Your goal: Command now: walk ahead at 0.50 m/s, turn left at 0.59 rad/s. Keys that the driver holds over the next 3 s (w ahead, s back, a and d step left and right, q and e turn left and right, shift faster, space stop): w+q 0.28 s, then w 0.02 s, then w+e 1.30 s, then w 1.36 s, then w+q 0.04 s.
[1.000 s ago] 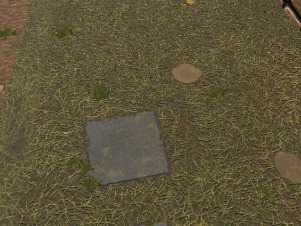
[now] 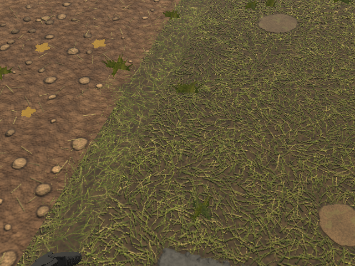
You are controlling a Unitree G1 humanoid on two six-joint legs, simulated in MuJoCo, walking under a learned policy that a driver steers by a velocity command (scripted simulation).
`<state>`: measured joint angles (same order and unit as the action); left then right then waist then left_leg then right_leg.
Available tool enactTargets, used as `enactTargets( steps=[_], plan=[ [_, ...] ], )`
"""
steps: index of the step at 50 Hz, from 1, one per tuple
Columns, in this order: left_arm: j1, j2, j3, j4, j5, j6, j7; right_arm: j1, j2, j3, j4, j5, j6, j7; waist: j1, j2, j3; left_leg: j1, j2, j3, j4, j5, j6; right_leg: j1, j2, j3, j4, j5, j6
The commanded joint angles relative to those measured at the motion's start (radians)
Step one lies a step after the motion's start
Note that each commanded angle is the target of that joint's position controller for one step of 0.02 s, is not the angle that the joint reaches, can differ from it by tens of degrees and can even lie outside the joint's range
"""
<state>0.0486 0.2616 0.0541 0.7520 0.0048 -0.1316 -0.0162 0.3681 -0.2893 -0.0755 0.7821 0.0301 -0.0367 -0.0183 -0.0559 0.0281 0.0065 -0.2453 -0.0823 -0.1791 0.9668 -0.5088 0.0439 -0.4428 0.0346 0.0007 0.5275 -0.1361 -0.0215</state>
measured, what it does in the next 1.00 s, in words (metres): walks ahead: left foot, then right foot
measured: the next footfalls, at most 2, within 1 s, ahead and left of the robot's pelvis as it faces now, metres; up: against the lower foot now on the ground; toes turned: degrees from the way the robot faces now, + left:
left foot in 0.46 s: +0.36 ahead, +0.20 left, +0.00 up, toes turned +15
right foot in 0.98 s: +0.68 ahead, -0.02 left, +0.00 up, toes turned -7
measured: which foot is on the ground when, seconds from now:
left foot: up 0.00-0.44, down 0.46-1.00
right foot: down 0.00-0.46, up 0.48-0.96, down 0.98-1.00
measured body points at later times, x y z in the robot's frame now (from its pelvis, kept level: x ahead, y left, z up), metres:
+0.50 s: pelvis +0.26 +0.07 +0.00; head +0.30 +0.08 +0.44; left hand +0.18 +0.34 -0.14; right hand +0.53 -0.11 -0.07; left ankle +0.33 +0.18 -0.73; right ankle +0.10 -0.12 -0.68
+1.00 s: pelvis +0.53 +0.07 -0.01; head +0.56 +0.06 +0.43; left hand +0.74 +0.31 -0.11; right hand +0.55 -0.22 -0.14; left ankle +0.34 +0.19 -0.71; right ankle +0.64 -0.02 -0.73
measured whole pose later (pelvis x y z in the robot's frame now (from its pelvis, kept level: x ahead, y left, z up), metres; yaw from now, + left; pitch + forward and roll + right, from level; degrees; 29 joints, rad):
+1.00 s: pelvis +0.53 +0.07 -0.01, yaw -3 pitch +2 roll +2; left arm 0.07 0.27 0.06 0.74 -0.03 -0.03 -0.06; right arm 0.33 -0.28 -0.09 0.85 0.01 -0.04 -0.02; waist -0.03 -0.02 0.05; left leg 0.05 0.10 0.29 0.56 -0.48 -0.05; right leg -0.52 -0.01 -0.07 0.64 -0.15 -0.11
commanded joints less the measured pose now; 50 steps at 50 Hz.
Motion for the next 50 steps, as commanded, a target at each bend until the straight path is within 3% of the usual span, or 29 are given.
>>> enactTargets(
  steps=[1,2,4,7,11,14,17,19,20,21,22,23,24,25,26,27,28,30,33,35,39,43,45,46,47,48,49,50],
  plan=[
    [0.199,0.130,0.041,-0.016,-0.001,0.016,0.009,-0.049,-0.148,-0.025,-0.108,-0.002,-0.014,-0.003,0.132,-0.102,-0.105,-0.536,0.121,0.034,0.325,0.086,-0.024,0.559,-0.378,0.487,-0.237,-0.233,-0.162],
    [0.164,0.110,0.035,-0.010,0.004,0.022,0.009,-0.085,-0.134,-0.027,-0.122,-0.013,-0.013,0.000,0.113,-0.094,-0.042,-0.513,0.149,0.040,0.279,0.135,-0.026,0.453,-0.340,0.394,-0.263,-0.126,-0.154],
    [0.145,0.096,0.030,0.001,0.010,0.018,0.009,-0.070,-0.093,-0.026,-0.130,-0.001,-0.003,0.010,0.078,-0.139,-0.014,-0.440,0.190,0.057,0.225,0.180,-0.024,0.348,-0.294,0.263,-0.315,-0.036,-0.143],
    [0.155,0.127,0.042,0.022,-0.001,0.007,0.009,-0.103,-0.056,-0.018,-0.161,-0.003,0.011,0.014,0.071,-0.120,0.003,-0.469,0.210,0.074,0.148,0.236,-0.036,0.327,-0.302,0.156,-0.367,0.073,-0.172],
    [0.163,0.159,0.052,0.036,-0.001,0.014,0.014,-0.172,-0.046,-0.010,-0.187,-0.004,0.007,0.028,0.085,-0.097,0.010,-0.482,0.212,0.098,-0.036,0.423,-0.043,0.365,-0.288,0.008,-0.379,0.197,-0.160],
    [0.193,0.179,0.055,0.049,-0.006,0.026,0.019,-0.274,-0.028,0.000,-0.215,-0.006,-0.002,0.048,0.125,-0.087,0.039,-0.442,0.193,0.155,-0.195,0.530,-0.031,0.386,-0.275,-0.082,-0.374,0.215,-0.136],
    [0.274,0.196,0.055,0.088,-0.025,0.041,0.011,-0.357,-0.008,0.011,-0.251,-0.006,-0.007,0.059,0.149,-0.074,0.074,-0.405,0.162,0.181,-0.304,0.474,-0.006,0.430,-0.304,-0.082,-0.369,0.229,-0.143],
    [0.288,0.219,0.058,0.110,-0.041,0.056,0.007,-0.374,-0.030,0.006,-0.267,-0.010,-0.011,0.064,0.123,-0.091,0.088,-0.382,0.137,0.204,-0.361,0.372,0.021,0.487,-0.333,-0.063,-0.327,0.345,-0.146],
    [0.280,0.235,0.060,0.115,-0.047,0.062,0.008,-0.349,-0.052,-0.003,-0.264,-0.015,-0.015,0.065,0.091,-0.109,0.066,-0.319,0.115,0.224,-0.391,0.330,0.039,0.506,-0.335,-0.062,-0.270,0.498,-0.139],
    [0.269,0.245,0.058,0.123,-0.052,0.067,0.009,-0.260,-0.084,-0.021,-0.239,-0.021,-0.018,0.062,0.028,-0.122,0.007,-0.176,0.083,0.247,-0.439,0.343,0.059,0.501,-0.317,-0.077,-0.158,0.653,-0.122],
    [0.266,0.228,0.047,0.129,-0.051,0.069,0.012,-0.097,-0.132,-0.047,-0.185,-0.023,-0.019,0.054,-0.059,-0.110,-0.090,0.078,0.059,0.264,-0.481,0.429,0.084,0.422,-0.274,-0.109,0.023,0.697,-0.093],
    [0.267,0.170,0.022,0.108,-0.026,0.062,0.011,0.079,-0.212,-0.073,-0.148,-0.035,-0.014,0.036,-0.127,-0.028,-0.234,0.417,0.228,0.076,-0.425,0.496,0.139,0.180,-0.220,-0.116,0.321,0.394,-0.050],
    [0.385,0.041,-0.019,0.083,-0.013,0.042,-0.002,0.084,-0.298,-0.078,-0.148,-0.042,-0.015,0.028,-0.031,0.229,-0.390,0.694,0.513,-0.410,-0.513,0.389,0.298,-0.180,-0.043,-0.046,0.676,-0.429,0.011],
    [0.303,0.157,0.012,0.102,-0.047,0.026,-0.004,0.096,-0.202,-0.056,-0.157,-0.044,-0.021,0.030,-0.096,0.113,-0.415,0.638,0.511,-0.471,-0.600,0.340,0.281,-0.247,-0.055,0.114,0.788,-0.465,0.006],
    [0.219,0.186,0.025,0.063,-0.069,0.023,-0.005,0.043,-0.166,-0.041,-0.143,-0.041,-0.027,0.031,-0.079,0.105,-0.241,0.518,0.472,-0.289,-0.618,0.399,0.232,-0.323,-0.096,0.097,0.798,-0.392,0.000],
    [0.191,0.168,0.022,0.059,-0.056,0.026,0.001,-0.022,-0.130,-0.030,-0.136,-0.035,-0.033,0.033,-0.039,0.066,-0.159,0.387,0.426,-0.171,-0.642,0.450,0.201,-0.305,-0.140,0.079,0.741,-0.304,0.003],
    [0.189,0.161,0.027,0.066,-0.039,0.036,0.005,-0.079,-0.093,-0.021,-0.133,-0.034,-0.038,0.037,-0.004,0.072,-0.099,0.275,0.387,-0.080,-0.679,0.475,0.181,-0.267,-0.165,0.075,0.693,-0.243,0.011],
    [0.253,0.124,0.028,0.089,-0.041,0.070,0.007,-0.135,-0.059,-0.017,-0.125,-0.041,-0.059,0.038,0.053,0.085,-0.067,0.143,0.358,0.019,-0.765,0.464,0.167,-0.157,-0.190,0.084,0.663,-0.158,0.021],
    [0.228,0.083,0.025,0.076,-0.038,0.098,0.012,-0.151,-0.072,-0.026,-0.092,-0.048,-0.080,0.028,0.077,0.047,-0.004,0.087,0.359,0.130,-0.833,0.521,0.166,-0.196,-0.191,0.098,0.604,-0.075,0.037],
    [0.183,0.077,0.025,0.059,-0.034,0.100,0.010,-0.134,-0.079,-0.030,-0.070,-0.053,-0.082,0.017,0.069,0.038,0.023,0.110,0.349,0.199,-0.843,0.541,0.154,-0.248,-0.186,0.111,0.516,0.020,0.043],
    [0.065,0.052,0.012,0.021,-0.025,0.091,-0.016,-0.111,-0.112,-0.040,-0.044,-0.045,-0.074,0.003,0.031,0.019,0.064,0.141,0.334,0.318,-0.857,0.548,0.125,-0.230,-0.164,0.046,0.280,0.192,0.028],
    [-0.043,0.053,0.005,-0.037,-0.024,0.091,-0.039,-0.053,-0.141,-0.053,-0.007,-0.024,-0.052,-0.002,-0.007,0.007,0.101,0.269,0.376,0.364,-0.815,0.592,0.111,-0.269,-0.150,-0.009,0.162,0.139,-0.011],
    [-0.054,0.067,0.010,-0.061,-0.025,0.092,-0.049,-0.053,-0.158,-0.059,0.003,-0.014,-0.036,-0.004,0.005,0.021,0.093,0.329,0.390,0.385,-0.749,0.738,0.094,-0.250,-0.124,-0.046,0.133,0.052,-0.041],
    [-0.035,0.081,0.018,-0.066,-0.026,0.093,-0.052,-0.063,-0.174,-0.063,0.001,-0.011,-0.029,-0.006,0.025,0.038,0.067,0.345,0.390,0.397,-0.688,0.911,0.083,-0.197,-0.093,-0.077,0.131,0.002,-0.060],
    [0.016,0.102,0.030,-0.063,-0.029,0.096,-0.051,-0.074,-0.190,-0.066,-0.002,-0.006,-0.020,-0.009,0.059,0.059,0.023,0.355,0.385,0.408,-0.596,1.091,0.070,-0.115,-0.052,-0.111,0.138,-0.052,-0.082],
    [0.130,0.139,0.052,-0.041,-0.034,0.098,-0.048,-0.093,-0.200,-0.066,-0.006,-0.001,-0.010,-0.010,0.127,0.060,-0.041,0.332,0.363,0.427,-0.432,1.203,0.049,0.035,-0.003,-0.137,0.114,-0.066,-0.111],
    [0.291,0.202,0.088,0.000,-0.035,0.101,-0.034,-0.097,-0.187,-0.058,-0.010,0.001,-0.009,-0.012,0.210,0.031,-0.128,0.220,0.318,0.447,-0.199,1.129,0.009,0.292,0.038,-0.120,0.050,-0.005,-0.149],
    [0.384,0.310,0.116,0.019,-0.035,0.112,-0.011,-0.068,-0.100,-0.029,-0.034,-0.038,-0.022,-0.012,0.201,-0.176,-0.194,-0.067,0.245,0.439,0.139,0.521,-0.046,0.556,-0.155,0.197,0.031,0.068,-0.216]
  ],
)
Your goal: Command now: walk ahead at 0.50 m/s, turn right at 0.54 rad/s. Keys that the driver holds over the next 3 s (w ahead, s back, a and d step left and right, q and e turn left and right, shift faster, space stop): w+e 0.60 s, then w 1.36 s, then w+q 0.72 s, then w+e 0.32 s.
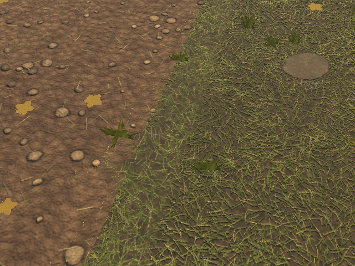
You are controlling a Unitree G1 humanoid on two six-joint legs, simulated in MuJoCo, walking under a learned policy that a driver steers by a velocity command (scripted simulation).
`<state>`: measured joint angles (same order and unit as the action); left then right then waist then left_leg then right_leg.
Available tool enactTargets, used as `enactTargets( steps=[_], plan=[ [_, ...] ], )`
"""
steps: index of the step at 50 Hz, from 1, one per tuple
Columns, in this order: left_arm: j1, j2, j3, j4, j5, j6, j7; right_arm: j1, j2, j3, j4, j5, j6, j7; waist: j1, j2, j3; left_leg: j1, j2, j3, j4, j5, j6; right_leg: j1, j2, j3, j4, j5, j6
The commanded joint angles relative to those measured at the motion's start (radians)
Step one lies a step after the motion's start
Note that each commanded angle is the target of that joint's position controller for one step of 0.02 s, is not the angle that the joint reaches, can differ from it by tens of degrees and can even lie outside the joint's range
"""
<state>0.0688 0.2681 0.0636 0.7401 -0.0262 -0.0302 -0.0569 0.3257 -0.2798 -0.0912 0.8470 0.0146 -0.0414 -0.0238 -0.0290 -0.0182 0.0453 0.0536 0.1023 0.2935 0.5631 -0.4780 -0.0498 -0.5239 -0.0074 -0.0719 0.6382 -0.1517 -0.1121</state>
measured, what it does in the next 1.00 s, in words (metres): walks ahead, turning right: left foot, then right foot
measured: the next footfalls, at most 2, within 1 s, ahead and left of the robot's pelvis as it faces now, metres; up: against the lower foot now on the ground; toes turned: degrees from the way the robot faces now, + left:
left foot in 0.48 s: +0.47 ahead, +0.08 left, +0.00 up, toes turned -21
right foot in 0.98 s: +0.61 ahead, -0.28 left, +0.00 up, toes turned -29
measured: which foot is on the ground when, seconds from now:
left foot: down 0.00-0.00, up 0.02-0.46, down 0.48-1.00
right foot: down 0.00-0.48, up 0.50-0.96, down 0.98-1.00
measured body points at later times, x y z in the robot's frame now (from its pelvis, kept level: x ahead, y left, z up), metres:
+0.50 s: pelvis +0.29 +0.01 +0.01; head +0.32 +0.00 +0.46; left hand +0.42 +0.28 -0.10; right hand +0.45 -0.29 -0.06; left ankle +0.44 +0.09 -0.71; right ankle +0.12 -0.08 -0.70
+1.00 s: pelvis +0.53 -0.12 +0.01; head +0.56 -0.14 +0.46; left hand +0.85 -0.04 -0.05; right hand +0.37 -0.37 -0.12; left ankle +0.44 +0.09 -0.70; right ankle +0.57 -0.26 -0.72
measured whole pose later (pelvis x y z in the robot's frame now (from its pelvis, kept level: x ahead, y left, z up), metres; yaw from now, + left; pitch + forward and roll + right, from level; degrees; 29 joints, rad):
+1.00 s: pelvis +0.53 -0.12 +0.01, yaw -28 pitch +2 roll +1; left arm 0.04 0.26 0.04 0.61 -0.01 -0.06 -0.04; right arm 0.39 -0.30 -0.06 0.91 0.02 -0.06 0.00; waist -0.08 -0.01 0.03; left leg -0.02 0.07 0.11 0.53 -0.44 -0.02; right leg -0.49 -0.02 -0.03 0.55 -0.09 -0.07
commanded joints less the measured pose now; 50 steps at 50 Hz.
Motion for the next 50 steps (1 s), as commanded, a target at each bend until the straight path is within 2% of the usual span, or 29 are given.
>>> enactTargets(
  steps=[1,2,3,4,5,6,9,11,14,18,21,22,23,24,25,26,27,28,29,31,33,36,40,43,45,47,48,49,50],
  plan=[
    [0.308,0.351,0.105,-0.008,0.001,-0.006,0.023,0.035,-0.025,0.018,-0.148,-0.022,-0.052,0.004,0.074,-0.268,-0.388,-0.725,-0.159,-0.250,0.845,-0.133,0.000,0.898,-0.316,0.879,-0.274,-0.168,-0.340],
    [0.321,0.257,0.078,-0.019,0.004,-0.019,0.012,-0.094,-0.124,0.002,-0.160,0.018,-0.088,0.018,0.152,-0.094,-0.375,-0.837,-0.108,-0.398,0.874,-0.086,0.029,0.894,-0.322,0.878,-0.372,-0.218,-0.287],
    [0.294,0.212,0.067,-0.014,0.006,-0.031,0.013,-0.152,-0.131,0.001,-0.179,0.039,-0.103,0.023,0.140,-0.070,-0.243,-0.882,-0.068,-0.386,0.823,-0.003,0.057,0.787,-0.293,0.733,-0.367,-0.174,-0.248],
    [0.228,0.179,0.056,-0.023,0.003,-0.038,0.014,-0.155,-0.119,0.003,-0.167,0.019,-0.108,0.014,0.089,0.019,-0.154,-0.836,-0.019,-0.384,0.732,0.073,0.064,0.628,-0.247,0.612,-0.359,-0.065,-0.211],
    [0.169,0.140,0.045,-0.036,0.007,-0.040,0.020,-0.149,-0.134,-0.007,-0.156,-0.009,-0.103,0.007,0.053,0.011,-0.119,-0.762,0.010,-0.386,0.647,0.117,0.059,0.508,-0.210,0.520,-0.363,0.041,-0.192],
    [0.142,0.127,0.038,-0.055,0.019,-0.040,0.026,-0.131,-0.137,-0.012,-0.151,-0.016,-0.090,0.009,0.026,-0.011,-0.106,-0.698,0.024,-0.389,0.614,0.148,0.053,0.431,-0.185,0.476,-0.382,0.106,-0.186],
    [0.161,0.155,0.046,-0.060,0.015,-0.044,0.044,-0.139,-0.101,-0.006,-0.161,-0.029,-0.061,0.009,0.012,-0.007,-0.087,-0.665,0.014,-0.359,0.483,0.211,0.012,0.335,-0.152,0.390,-0.413,0.254,-0.190],
    [0.191,0.177,0.052,-0.054,0.011,-0.042,0.058,-0.212,-0.081,0.003,-0.186,-0.031,-0.056,0.008,0.033,-0.014,-0.062,-0.683,-0.005,-0.347,0.344,0.326,-0.013,0.309,-0.124,0.344,-0.417,0.269,-0.170],
    [0.226,0.177,0.053,-0.049,0.004,-0.031,0.068,-0.319,-0.055,0.018,-0.210,-0.024,-0.062,0.020,0.078,-0.054,-0.048,-0.621,-0.055,-0.338,0.107,0.515,-0.020,0.280,-0.074,0.304,-0.399,0.173,-0.120],
    [0.287,0.176,0.054,-0.032,-0.003,-0.018,0.073,-0.400,-0.081,0.014,-0.237,-0.006,-0.079,0.041,0.110,-0.073,-0.039,-0.571,-0.094,-0.355,-0.037,0.553,-0.007,0.332,-0.107,0.387,-0.340,0.078,-0.102],
    [0.283,0.175,0.057,-0.036,0.001,-0.009,0.079,-0.359,-0.118,0.000,-0.233,-0.003,-0.094,0.051,0.077,-0.107,-0.047,-0.517,-0.099,-0.371,-0.083,0.442,0.030,0.404,-0.140,0.475,-0.251,0.085,-0.079],
    [0.266,0.168,0.056,-0.042,0.002,-0.006,0.079,-0.299,-0.128,-0.008,-0.218,-0.003,-0.100,0.049,0.041,-0.120,-0.063,-0.439,-0.105,-0.355,-0.112,0.427,0.050,0.402,-0.129,0.482,-0.207,0.119,-0.064],
    [0.253,0.139,0.045,-0.053,0.006,-0.007,0.076,-0.199,-0.156,-0.023,-0.194,-0.013,-0.105,0.043,-0.011,-0.110,-0.123,-0.279,-0.088,-0.355,-0.132,0.434,0.082,0.372,-0.079,0.454,-0.098,0.175,-0.034],
    [0.252,0.082,0.023,-0.074,0.020,-0.011,0.072,-0.051,-0.208,-0.037,-0.181,-0.031,-0.107,0.034,-0.074,-0.018,-0.263,-0.021,0.069,-0.503,-0.108,0.374,0.145,0.256,-0.018,0.377,0.167,0.067,0.004],
    [0.397,0.019,0.004,-0.104,-0.007,-0.020,0.072,0.041,-0.285,-0.055,-0.145,-0.042,-0.094,0.037,-0.012,0.329,-0.391,0.306,0.294,-0.971,-0.197,0.152,0.309,-0.106,0.125,0.251,0.499,-0.403,0.073],
    [0.397,0.122,0.017,-0.080,-0.018,-0.021,0.074,0.028,-0.195,-0.036,-0.154,-0.017,-0.089,0.042,-0.030,0.276,-0.340,0.286,0.319,-1.089,-0.255,-0.078,0.304,-0.243,0.045,0.271,0.642,-0.427,0.085],
    [0.292,0.182,0.034,-0.090,-0.013,-0.016,0.074,-0.017,-0.132,-0.018,-0.166,-0.013,-0.081,0.037,-0.058,0.173,-0.209,0.168,0.276,-0.930,-0.270,-0.069,0.259,-0.278,0.008,0.254,0.680,-0.333,0.092],
    [0.233,0.178,0.036,-0.103,-0.002,-0.011,0.075,-0.066,-0.116,-0.009,-0.170,-0.021,-0.073,0.034,-0.044,0.102,-0.135,0.046,0.235,-0.795,-0.280,0.059,0.232,-0.251,-0.027,0.218,0.668,-0.260,0.098],
    [0.195,0.167,0.038,-0.117,0.009,-0.012,0.071,-0.095,-0.095,-0.001,-0.161,-0.025,-0.068,0.033,-0.029,0.090,-0.076,-0.052,0.196,-0.698,-0.301,0.175,0.226,-0.231,-0.054,0.215,0.622,-0.212,0.101],
    [0.209,0.126,0.036,-0.123,-0.002,-0.004,0.061,-0.106,-0.078,0.006,-0.145,-0.030,-0.073,0.031,0.003,0.132,-0.055,-0.150,0.149,-0.575,-0.348,0.279,0.219,-0.156,-0.088,0.202,0.562,-0.171,0.099],
    [0.202,0.083,0.025,-0.130,-0.001,0.002,0.059,-0.090,-0.090,0.003,-0.121,-0.021,-0.081,0.035,0.012,0.120,-0.043,-0.181,0.146,-0.512,-0.385,0.342,0.244,-0.151,-0.091,0.190,0.496,-0.162,0.104],
    [0.143,0.062,0.012,-0.149,0.011,-0.002,0.055,-0.076,-0.129,-0.007,-0.093,-0.017,-0.083,0.037,0.011,0.086,-0.031,-0.162,0.155,-0.439,-0.416,0.446,0.270,-0.183,-0.095,0.184,0.339,-0.065,0.115],
    [0.022,0.042,-0.006,-0.168,0.013,-0.025,0.033,-0.052,-0.159,-0.009,-0.062,0.000,-0.066,0.034,-0.026,0.078,-0.011,-0.155,0.114,-0.320,-0.417,0.520,0.241,-0.114,-0.085,0.107,0.088,0.121,0.111],
    [-0.065,0.047,-0.009,-0.196,0.005,-0.032,0.020,0.015,-0.183,-0.012,-0.026,0.010,-0.051,0.035,-0.056,0.087,0.008,-0.104,0.139,-0.312,-0.400,0.528,0.231,-0.082,-0.064,0.071,-0.012,0.121,0.099],
    [-0.087,0.065,-0.003,-0.211,0.003,-0.034,0.015,0.033,-0.196,-0.014,-0.006,0.017,-0.038,0.034,-0.046,0.104,0.015,-0.046,0.170,-0.317,-0.368,0.585,0.219,-0.070,-0.050,0.063,-0.060,0.061,0.073],
    [-0.011,0.099,0.014,-0.196,0.011,-0.036,0.015,0.016,-0.214,-0.016,0.004,0.024,-0.026,0.029,0.021,0.120,-0.032,-0.023,0.165,-0.285,-0.253,0.821,0.192,0.075,-0.007,0.028,-0.121,0.029,0.035],
    [0.122,0.134,0.037,-0.152,0.017,-0.034,0.020,0.011,-0.204,-0.010,0.008,0.025,-0.022,0.025,0.092,0.107,-0.112,-0.060,0.127,-0.241,-0.099,0.946,0.167,0.273,0.025,0.003,-0.159,0.067,0.006],
    [0.285,0.191,0.062,-0.109,0.021,-0.029,0.032,0.010,-0.168,0.007,-0.002,0.010,-0.026,0.021,0.163,0.076,-0.221,-0.215,0.083,-0.205,0.125,0.830,0.127,0.544,-0.042,0.084,-0.124,0.096,-0.032],
    [0.385,0.304,0.082,-0.097,0.037,-0.023,0.045,0.074,-0.061,0.044,-0.047,-0.018,-0.042,0.026,0.140,-0.165,-0.353,-0.609,-0.061,-0.187,0.527,0.315,0.057,0.900,-0.313,0.535,-0.159,0.006,-0.173]
  ],
)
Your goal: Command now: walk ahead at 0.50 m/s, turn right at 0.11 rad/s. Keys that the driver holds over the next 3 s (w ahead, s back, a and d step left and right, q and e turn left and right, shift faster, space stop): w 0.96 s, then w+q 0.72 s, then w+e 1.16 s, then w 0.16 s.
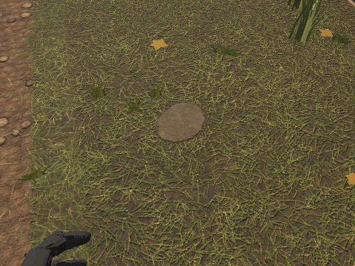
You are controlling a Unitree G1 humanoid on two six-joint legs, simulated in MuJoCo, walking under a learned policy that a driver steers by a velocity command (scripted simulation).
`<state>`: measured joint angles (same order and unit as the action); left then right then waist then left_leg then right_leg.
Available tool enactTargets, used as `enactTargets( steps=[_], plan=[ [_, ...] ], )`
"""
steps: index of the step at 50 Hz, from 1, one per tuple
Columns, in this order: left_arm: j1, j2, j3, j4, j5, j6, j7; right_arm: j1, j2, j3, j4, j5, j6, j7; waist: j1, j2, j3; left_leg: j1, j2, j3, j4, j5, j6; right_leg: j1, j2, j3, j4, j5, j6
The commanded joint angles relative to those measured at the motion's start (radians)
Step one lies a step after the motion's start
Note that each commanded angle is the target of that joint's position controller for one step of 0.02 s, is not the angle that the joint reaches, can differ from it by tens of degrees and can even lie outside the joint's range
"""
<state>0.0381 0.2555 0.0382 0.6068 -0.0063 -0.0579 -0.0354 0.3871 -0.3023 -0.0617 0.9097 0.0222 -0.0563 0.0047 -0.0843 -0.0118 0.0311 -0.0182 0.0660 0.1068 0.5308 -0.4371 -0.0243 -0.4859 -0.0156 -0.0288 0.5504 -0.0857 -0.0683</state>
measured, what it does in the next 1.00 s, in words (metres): walks ahead: left foot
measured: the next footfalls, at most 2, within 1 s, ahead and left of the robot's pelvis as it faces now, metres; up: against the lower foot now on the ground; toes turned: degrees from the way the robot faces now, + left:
left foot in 0.50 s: +0.44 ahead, +0.14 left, +0.00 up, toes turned +2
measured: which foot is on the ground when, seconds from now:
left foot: down 0.00-0.00, up 0.02-0.48, down 0.50-1.00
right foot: down 0.00-0.52, up 0.54-1.00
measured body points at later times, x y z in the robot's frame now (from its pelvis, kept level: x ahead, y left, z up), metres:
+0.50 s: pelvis +0.28 +0.03 +0.00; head +0.30 +0.04 +0.45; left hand +0.27 +0.32 -0.13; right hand +0.49 -0.21 -0.08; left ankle +0.40 +0.14 -0.73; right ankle +0.11 -0.10 -0.72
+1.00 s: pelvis +0.55 +0.02 +0.01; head +0.58 +0.01 +0.46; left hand +0.77 +0.25 -0.07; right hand +0.53 -0.27 -0.12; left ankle +0.40 +0.14 -0.72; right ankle +0.70 -0.10 -0.71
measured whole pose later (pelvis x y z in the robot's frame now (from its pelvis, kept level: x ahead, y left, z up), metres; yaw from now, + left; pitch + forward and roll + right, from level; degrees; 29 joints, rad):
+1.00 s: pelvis +0.55 +0.02 +0.01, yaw +0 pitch +2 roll +2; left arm 0.05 0.25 0.04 0.73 -0.01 -0.08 -0.04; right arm 0.37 -0.29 -0.05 0.94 0.02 -0.05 0.00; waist -0.09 -0.03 0.01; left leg 0.06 -0.03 0.03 0.26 -0.36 0.01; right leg -0.54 -0.05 0.00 0.50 -0.01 -0.03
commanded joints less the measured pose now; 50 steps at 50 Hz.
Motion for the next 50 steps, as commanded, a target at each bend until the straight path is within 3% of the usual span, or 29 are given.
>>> enactTargets(
  steps=[1,2,3,4,5,7,9,11,15,19,22,23,24,25,26,27,28,29,30,31,33,35,41,46,49,50],
  plan=[
    [0.430,0.272,0.092,0.036,0.004,0.003,0.020,0.012,-0.065,0.014,-0.096,-0.015,-0.050,0.003,0.203,-0.213,-0.442,-0.676,-0.080,-0.165,0.733,-0.148,0.030,0.899,-0.392,0.784,-0.213,-0.141,-0.288],
    [0.369,0.216,0.071,0.039,0.001,-0.002,0.015,-0.062,-0.137,-0.009,-0.117,0.017,-0.059,0.011,0.197,-0.149,-0.288,-0.774,-0.017,-0.188,0.790,-0.101,0.040,0.792,-0.352,0.641,-0.227,-0.168,-0.242],
    [0.310,0.181,0.060,0.037,-0.002,-0.005,0.014,-0.121,-0.132,-0.007,-0.131,0.020,-0.063,0.012,0.172,-0.113,-0.182,-0.774,0.027,-0.162,0.751,-0.012,0.049,0.650,-0.300,0.490,-0.241,-0.117,-0.207],
    [0.251,0.152,0.051,0.038,0.001,-0.007,0.010,-0.143,-0.120,-0.008,-0.128,0.004,-0.060,0.007,0.138,-0.066,-0.115,-0.737,0.057,-0.153,0.688,0.059,0.044,0.520,-0.255,0.398,-0.272,-0.054,-0.185],
    [0.213,0.125,0.043,0.034,0.007,-0.013,0.007,-0.131,-0.116,-0.012,-0.122,-0.007,-0.048,0.006,0.102,-0.079,-0.084,-0.672,0.082,-0.162,0.636,0.112,0.039,0.423,-0.223,0.336,-0.306,0.011,-0.172],
    [0.189,0.123,0.045,0.044,0.009,-0.027,0.006,-0.094,-0.077,-0.005,-0.106,-0.009,-0.025,0.006,0.064,-0.085,-0.076,-0.596,0.088,-0.158,0.595,0.167,0.022,0.330,-0.207,0.278,-0.366,0.067,-0.182],
    [0.200,0.141,0.051,0.065,0.006,-0.039,0.011,-0.129,-0.062,-0.002,-0.117,-0.016,-0.011,0.001,0.057,-0.066,-0.049,-0.622,0.089,-0.157,0.522,0.233,0.003,0.304,-0.202,0.223,-0.400,0.117,-0.192],
    [0.227,0.153,0.055,0.087,0.006,-0.040,0.021,-0.201,-0.053,0.003,-0.139,-0.023,-0.011,0.001,0.075,-0.047,-0.022,-0.659,0.089,-0.159,0.397,0.340,-0.007,0.317,-0.192,0.179,-0.416,0.129,-0.183],
    [0.282,0.182,0.061,0.126,-0.002,-0.032,0.033,-0.339,-0.029,0.017,-0.168,-0.015,-0.025,0.019,0.125,-0.045,0.015,-0.610,0.045,-0.127,0.141,0.527,-0.002,0.328,-0.168,0.106,-0.427,0.081,-0.145],
    [0.345,0.200,0.068,0.176,-0.014,-0.019,0.037,-0.427,-0.046,0.018,-0.204,-0.007,-0.032,0.038,0.150,-0.047,0.041,-0.615,0.023,-0.133,0.028,0.507,0.027,0.438,-0.220,0.117,-0.386,0.065,-0.130],
    [0.343,0.212,0.074,0.198,-0.017,-0.003,0.044,-0.403,-0.074,0.010,-0.207,-0.010,-0.038,0.048,0.121,-0.063,0.022,-0.563,0.002,-0.120,-0.016,0.398,0.068,0.524,-0.251,0.127,-0.311,0.181,-0.102],
    [0.327,0.218,0.075,0.199,-0.016,0.003,0.046,-0.347,-0.091,0.000,-0.194,-0.011,-0.041,0.047,0.086,-0.072,-0.012,-0.474,-0.026,-0.091,-0.033,0.371,0.086,0.533,-0.236,0.112,-0.241,0.323,-0.087],
    [0.320,0.204,0.068,0.200,-0.013,0.010,0.049,-0.220,-0.125,-0.021,-0.153,-0.015,-0.041,0.040,0.023,-0.060,-0.091,-0.297,-0.060,-0.059,-0.047,0.372,0.111,0.510,-0.187,0.073,-0.085,0.459,-0.062],
    [0.336,0.162,0.049,0.185,0.003,0.012,0.053,-0.051,-0.188,-0.044,-0.113,-0.021,-0.039,0.031,-0.037,0.002,-0.231,-0.015,0.039,-0.162,-0.003,0.417,0.160,0.367,-0.133,0.027,0.173,0.332,-0.026],
    [0.466,0.052,0.014,0.164,0.008,-0.008,0.043,0.040,-0.292,-0.068,-0.095,-0.027,-0.031,0.027,0.006,0.253,-0.371,0.375,0.286,-0.625,-0.061,0.238,0.332,-0.058,0.039,-0.004,0.576,-0.134,0.058],
    [0.421,0.096,0.021,0.179,-0.003,-0.029,0.040,0.064,-0.207,-0.046,-0.091,-0.010,-0.029,0.031,-0.033,0.257,-0.416,0.407,0.312,-0.855,-0.223,0.063,0.347,-0.199,0.067,0.139,0.708,-0.495,0.056],
    [0.326,0.173,0.043,0.152,-0.032,-0.041,0.034,-0.010,-0.165,-0.030,-0.100,-0.008,-0.032,0.030,-0.026,0.186,-0.257,0.290,0.286,-0.722,-0.242,-0.001,0.292,-0.293,0.005,0.148,0.762,-0.439,0.039],
    [0.257,0.171,0.040,0.133,-0.034,-0.045,0.037,-0.085,-0.138,-0.022,-0.116,-0.015,-0.031,0.028,-0.002,0.116,-0.162,0.146,0.250,-0.600,-0.257,0.052,0.261,-0.287,-0.050,0.114,0.725,-0.347,0.028],
    [0.226,0.163,0.042,0.128,-0.018,-0.042,0.041,-0.140,-0.109,-0.013,-0.122,-0.023,-0.032,0.029,0.026,0.085,-0.091,0.010,0.216,-0.510,-0.286,0.136,0.254,-0.253,-0.084,0.101,0.662,-0.277,0.030],
    [0.241,0.153,0.047,0.132,-0.010,-0.033,0.044,-0.171,-0.083,-0.004,-0.127,-0.034,-0.037,0.029,0.062,0.112,-0.069,-0.080,0.183,-0.447,-0.314,0.213,0.241,-0.183,-0.115,0.111,0.609,-0.225,0.031],
    [0.281,0.116,0.042,0.151,-0.007,-0.013,0.045,-0.185,-0.077,-0.004,-0.121,-0.032,-0.046,0.029,0.092,0.122,-0.066,-0.155,0.154,-0.368,-0.361,0.302,0.249,-0.113,-0.124,0.101,0.562,-0.183,0.045],
    [0.246,0.103,0.039,0.138,-0.001,-0.003,0.047,-0.167,-0.102,-0.011,-0.105,-0.028,-0.053,0.022,0.095,0.099,-0.041,-0.171,0.155,-0.314,-0.393,0.388,0.266,-0.147,-0.131,0.093,0.491,-0.120,0.067],
    [0.049,0.065,0.022,0.094,-0.001,-0.019,0.032,-0.087,-0.137,-0.018,-0.062,-0.014,-0.039,-0.001,0.033,0.070,0.006,-0.122,0.114,-0.182,-0.416,0.452,0.225,-0.151,-0.099,0.053,0.129,0.168,0.087],
    [-0.075,0.073,0.018,0.051,-0.012,-0.031,0.005,-0.008,-0.152,-0.024,-0.015,-0.004,-0.015,-0.006,-0.004,0.071,0.046,0.014,0.173,-0.190,-0.365,0.456,0.218,-0.163,-0.069,0.046,-0.011,0.142,0.061],
    [-0.040,0.106,0.029,0.051,-0.009,-0.038,-0.005,-0.016,-0.167,-0.033,-0.005,0.001,0.001,-0.012,0.039,0.089,0.022,0.077,0.201,-0.210,-0.274,0.610,0.193,-0.077,-0.043,0.037,-0.054,0.031,0.021],
    [0.041,0.129,0.042,0.071,-0.005,-0.041,-0.002,-0.038,-0.171,-0.033,-0.008,0.003,0.005,-0.013,0.093,0.093,-0.023,0.066,0.179,-0.198,-0.181,0.758,0.178,0.048,-0.013,0.013,-0.082,0.019,0.003]
  ],
)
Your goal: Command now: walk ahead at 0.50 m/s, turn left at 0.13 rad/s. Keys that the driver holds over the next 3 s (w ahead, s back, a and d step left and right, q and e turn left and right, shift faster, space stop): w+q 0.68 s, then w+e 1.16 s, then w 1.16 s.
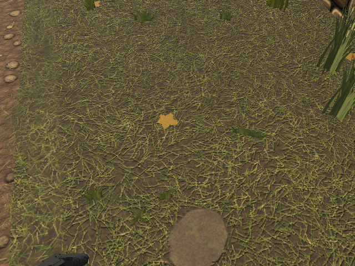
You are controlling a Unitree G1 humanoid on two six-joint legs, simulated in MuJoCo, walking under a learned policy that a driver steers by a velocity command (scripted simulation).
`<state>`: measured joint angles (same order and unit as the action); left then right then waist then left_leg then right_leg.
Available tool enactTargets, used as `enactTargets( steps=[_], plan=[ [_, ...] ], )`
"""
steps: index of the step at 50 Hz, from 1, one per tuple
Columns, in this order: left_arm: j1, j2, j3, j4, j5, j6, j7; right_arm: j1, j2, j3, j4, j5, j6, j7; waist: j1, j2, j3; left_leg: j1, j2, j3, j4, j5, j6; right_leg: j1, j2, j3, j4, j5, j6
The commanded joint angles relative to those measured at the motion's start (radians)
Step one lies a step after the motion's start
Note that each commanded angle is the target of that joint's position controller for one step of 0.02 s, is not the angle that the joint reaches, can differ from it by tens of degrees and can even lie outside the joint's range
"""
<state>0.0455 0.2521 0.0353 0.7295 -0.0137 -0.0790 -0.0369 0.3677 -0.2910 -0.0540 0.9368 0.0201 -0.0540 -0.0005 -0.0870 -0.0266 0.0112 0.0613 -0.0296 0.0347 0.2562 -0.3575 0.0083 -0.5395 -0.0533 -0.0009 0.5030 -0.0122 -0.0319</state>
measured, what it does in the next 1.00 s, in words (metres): walks ahead, turning left: right foot, then left foot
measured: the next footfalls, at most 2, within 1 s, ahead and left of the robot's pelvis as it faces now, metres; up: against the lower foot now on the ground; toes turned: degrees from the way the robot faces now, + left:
right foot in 0.02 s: +0.19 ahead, -0.12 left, +0.00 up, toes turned -1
left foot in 0.58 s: +0.45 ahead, +0.16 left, +0.00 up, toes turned +20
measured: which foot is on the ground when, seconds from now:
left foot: down 0.00-0.04, up 0.06-0.56, down 0.58-1.00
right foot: up 0.00-0.00, down 0.02-0.56, up 0.58-1.00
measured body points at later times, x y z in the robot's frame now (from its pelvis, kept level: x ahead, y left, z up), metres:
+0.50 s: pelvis +0.27 +0.00 +0.00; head +0.29 +0.01 +0.45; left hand +0.22 +0.28 -0.13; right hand +0.51 -0.19 -0.10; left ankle +0.41 +0.16 -0.70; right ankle +0.15 -0.12 -0.73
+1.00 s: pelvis +0.54 +0.11 +0.01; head +0.56 +0.12 +0.46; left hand +0.63 +0.40 -0.10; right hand +0.69 -0.14 -0.11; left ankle +0.41 +0.14 -0.73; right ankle +0.78 +0.03 -0.69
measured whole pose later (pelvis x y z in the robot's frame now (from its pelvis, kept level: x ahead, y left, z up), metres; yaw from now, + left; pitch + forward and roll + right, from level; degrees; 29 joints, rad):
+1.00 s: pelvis +0.54 +0.11 +0.01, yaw +19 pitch +1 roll +2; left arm 0.10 0.27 0.04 0.81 -0.02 -0.08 -0.03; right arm 0.29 -0.26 -0.06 0.82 -0.01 -0.08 0.00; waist -0.05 -0.05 0.02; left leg 0.06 -0.10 0.03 0.19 -0.28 0.08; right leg -0.65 -0.09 0.01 0.58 0.13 -0.01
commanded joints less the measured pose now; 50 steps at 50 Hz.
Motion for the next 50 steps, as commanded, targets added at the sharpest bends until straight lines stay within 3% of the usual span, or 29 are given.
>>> enactTargets(
  steps=[1,2,3,4,5,6,7,9,11,13,18,23,26,27,28,29,30,31,32,33,34,35,36,38,40,44,47,50],
  plan=[
    [0.191,0.180,0.070,-0.004,0.006,-0.021,0.008,-0.026,-0.159,-0.032,-0.040,0.001,0.007,-0.008,0.168,0.088,-0.107,-0.080,0.218,-0.094,0.273,0.735,0.118,0.337,0.032,-0.022,-0.038,-0.035,-0.062],
    [0.374,0.256,0.092,0.027,0.020,-0.019,0.020,-0.018,-0.099,-0.007,-0.069,-0.024,0.004,-0.008,0.228,-0.026,-0.273,-0.289,0.147,-0.051,0.587,0.464,0.080,0.658,-0.155,0.174,0.006,-0.015,-0.122],
    [0.406,0.317,0.103,0.049,0.016,-0.011,0.017,0.124,0.022,0.027,-0.073,-0.016,-0.017,0.001,0.156,-0.290,-0.398,-0.676,-0.027,-0.054,0.914,-0.195,0.022,0.969,-0.373,0.618,-0.100,-0.219,-0.270],
    [0.404,0.209,0.078,0.039,0.011,-0.011,0.019,0.048,-0.100,-0.002,-0.059,0.012,-0.032,0.004,0.209,-0.163,-0.352,-0.774,0.020,-0.176,1.020,-0.224,0.030,0.906,-0.351,0.664,-0.185,-0.392,-0.237],
    [0.328,0.171,0.063,0.033,0.012,-0.015,0.024,-0.051,-0.151,-0.020,-0.093,0.032,-0.039,0.005,0.201,-0.117,-0.199,-0.825,0.066,-0.162,1.030,-0.130,0.042,0.774,-0.319,0.513,-0.212,-0.383,-0.189],
    [0.252,0.147,0.054,0.027,0.016,-0.017,0.025,-0.094,-0.140,-0.021,-0.102,0.028,-0.037,-0.002,0.167,-0.061,-0.123,-0.794,0.114,-0.139,0.997,-0.041,0.038,0.639,-0.283,0.403,-0.244,-0.299,-0.166],
    [0.203,0.118,0.047,0.028,0.019,-0.022,0.023,-0.101,-0.129,-0.026,-0.102,0.014,-0.031,-0.005,0.140,-0.066,-0.067,-0.760,0.140,-0.142,0.949,0.021,0.031,0.539,-0.253,0.317,-0.278,-0.224,-0.158],
    [0.158,0.090,0.043,0.038,0.028,-0.035,0.022,-0.055,-0.089,-0.028,-0.087,0.016,-0.004,-0.005,0.093,-0.085,-0.039,-0.665,0.168,-0.148,0.906,0.084,0.021,0.433,-0.210,0.188,-0.337,-0.130,-0.143],
    [0.153,0.103,0.049,0.056,0.028,-0.045,0.025,-0.064,-0.056,-0.027,-0.096,0.015,0.016,-0.005,0.078,-0.061,-0.008,-0.682,0.174,-0.146,0.877,0.122,0.011,0.395,-0.209,0.100,-0.367,-0.035,-0.149],
    [0.165,0.123,0.056,0.073,0.032,-0.046,0.033,-0.105,-0.049,-0.028,-0.118,0.009,0.026,-0.005,0.079,-0.037,0.016,-0.736,0.176,-0.155,0.811,0.198,-0.002,0.402,-0.209,0.033,-0.383,0.024,-0.154],
    [0.188,0.155,0.064,0.098,0.027,-0.032,0.052,-0.241,-0.024,-0.018,-0.169,0.000,0.015,0.023,0.121,-0.015,0.055,-0.725,0.156,-0.077,0.530,0.417,-0.001,0.439,-0.181,-0.125,-0.402,0.072,-0.127],
    [0.265,0.187,0.078,0.137,0.005,0.002,0.057,-0.373,-0.018,-0.009,-0.246,0.000,0.015,0.052,0.161,-0.004,0.094,-0.774,0.131,-0.008,0.393,0.351,0.039,0.619,-0.235,-0.185,-0.335,0.192,-0.114],
    [0.237,0.225,0.089,0.131,-0.007,0.026,0.064,-0.323,-0.060,-0.031,-0.266,0.003,0.021,0.063,0.101,-0.052,0.029,-0.640,0.052,0.069,0.384,0.204,0.092,0.679,-0.244,-0.223,-0.166,0.619,-0.083],
    [0.223,0.237,0.092,0.126,-0.010,0.035,0.067,-0.238,-0.089,-0.048,-0.252,0.006,0.024,0.062,0.049,-0.065,-0.021,-0.529,0.012,0.092,0.384,0.161,0.117,0.670,-0.236,-0.233,-0.036,0.744,-0.070],
    [0.200,0.239,0.090,0.120,-0.015,0.041,0.069,-0.090,-0.137,-0.077,-0.217,0.009,0.025,0.053,-0.037,-0.050,-0.096,-0.317,-0.029,0.094,0.317,0.209,0.153,0.596,-0.203,-0.254,0.163,0.731,-0.041],
    [0.209,0.209,0.078,0.105,0.003,0.034,0.071,0.068,-0.221,-0.114,-0.178,0.009,0.035,0.031,-0.100,0.044,-0.183,-0.015,0.046,-0.074,0.277,0.212,0.205,0.363,-0.157,-0.255,0.461,0.441,0.007],
    [0.294,0.049,0.031,0.053,0.039,0.006,0.056,0.032,-0.317,-0.124,-0.182,0.015,0.029,0.023,0.036,0.296,-0.239,0.282,0.292,-0.637,0.186,0.074,0.385,-0.093,0.062,-0.162,0.801,-0.524,0.070],
    [0.206,0.113,0.035,0.036,-0.001,-0.040,0.040,0.059,-0.249,-0.101,-0.215,0.001,0.012,0.030,-0.027,0.186,-0.361,0.349,0.363,-0.877,0.043,-0.032,0.432,-0.214,0.088,0.078,0.914,-0.598,0.054],
    [0.112,0.158,0.046,0.006,-0.037,-0.064,0.031,0.026,-0.189,-0.084,-0.210,-0.006,-0.003,0.032,-0.040,0.137,-0.229,0.272,0.339,-0.735,0.021,0.038,0.377,-0.296,0.034,0.094,0.890,-0.503,0.026],
    [0.101,0.152,0.043,0.008,-0.028,-0.076,0.034,-0.035,-0.157,-0.075,-0.217,0.000,-0.012,0.032,0.003,0.063,-0.144,0.129,0.293,-0.604,0.027,0.132,0.338,-0.264,-0.013,0.092,0.801,-0.413,0.010],
    [0.102,0.158,0.050,0.021,0.001,-0.077,0.042,-0.106,-0.124,-0.066,-0.232,-0.001,-0.014,0.030,0.046,0.031,-0.091,-0.011,0.253,-0.509,0.021,0.240,0.311,-0.194,-0.043,0.089,0.710,-0.363,0.016],
    [0.141,0.168,0.057,0.041,0.007,-0.063,0.041,-0.153,-0.083,-0.050,-0.248,-0.015,-0.016,0.024,0.083,0.042,-0.081,-0.096,0.235,-0.429,0.003,0.340,0.294,-0.119,-0.076,0.089,0.663,-0.319,0.021],
    [0.168,0.162,0.058,0.053,0.008,-0.047,0.037,-0.166,-0.072,-0.044,-0.253,-0.023,-0.017,0.021,0.099,0.053,-0.077,-0.149,0.229,-0.392,-0.017,0.405,0.290,-0.072,-0.087,0.080,0.630,-0.297,0.030],
    [0.175,0.128,0.050,0.064,0.013,-0.021,0.036,-0.144,-0.091,-0.045,-0.235,-0.021,-0.025,0.014,0.104,0.055,-0.055,-0.215,0.220,-0.301,-0.050,0.524,0.288,-0.057,-0.095,0.050,0.561,-0.248,0.055],
    [0.115,0.107,0.041,0.047,0.013,-0.009,0.038,-0.112,-0.117,-0.049,-0.214,-0.022,-0.030,0.004,0.084,0.064,-0.020,-0.231,0.204,-0.225,-0.079,0.556,0.268,-0.100,-0.101,0.038,0.460,-0.134,0.070],
    [0.013,0.089,0.028,0.029,0.001,-0.014,0.023,-0.085,-0.120,-0.042,-0.187,-0.025,-0.035,-0.003,0.033,0.078,0.017,-0.222,0.157,-0.096,-0.117,0.456,0.195,-0.070,-0.070,0.010,0.199,0.152,0.050],
    [-0.055,0.088,0.022,0.007,-0.011,-0.017,0.010,-0.050,-0.132,-0.043,-0.153,-0.026,-0.038,-0.002,0.001,0.076,0.050,-0.143,0.197,-0.071,-0.135,0.410,0.183,-0.082,-0.042,0.007,0.100,0.206,0.030],
    [-0.097,0.091,0.019,-0.022,-0.012,-0.020,-0.012,-0.025,-0.132,-0.046,-0.125,-0.024,-0.023,-0.005,-0.009,0.066,0.071,0.012,0.247,-0.045,-0.083,0.510,0.172,-0.163,-0.016,0.012,0.047,0.113,-0.003]
  ],
)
